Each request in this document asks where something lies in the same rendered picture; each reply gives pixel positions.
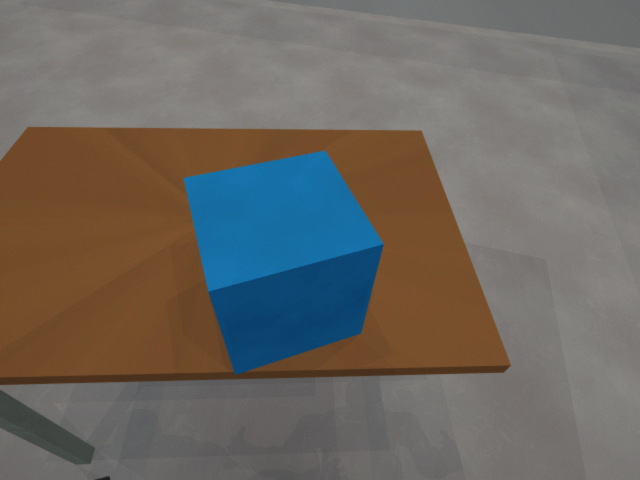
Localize table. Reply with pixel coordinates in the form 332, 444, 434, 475
0, 127, 511, 465

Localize carton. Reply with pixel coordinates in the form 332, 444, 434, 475
184, 151, 384, 375

